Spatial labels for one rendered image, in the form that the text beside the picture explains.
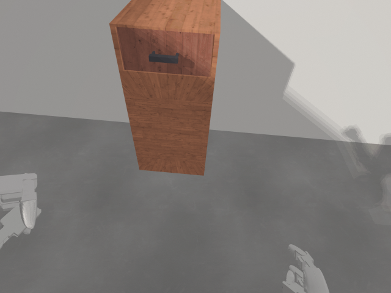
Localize drawer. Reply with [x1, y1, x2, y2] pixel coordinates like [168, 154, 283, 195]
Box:
[116, 27, 213, 77]

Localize handle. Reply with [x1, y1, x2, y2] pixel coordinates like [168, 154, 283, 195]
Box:
[149, 51, 179, 64]

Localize robot right hand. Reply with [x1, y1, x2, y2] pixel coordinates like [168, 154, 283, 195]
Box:
[282, 244, 329, 293]

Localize cabinet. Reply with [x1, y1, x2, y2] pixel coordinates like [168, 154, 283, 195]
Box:
[109, 0, 221, 176]

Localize robot left hand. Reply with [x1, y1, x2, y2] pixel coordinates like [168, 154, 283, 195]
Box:
[0, 173, 42, 249]

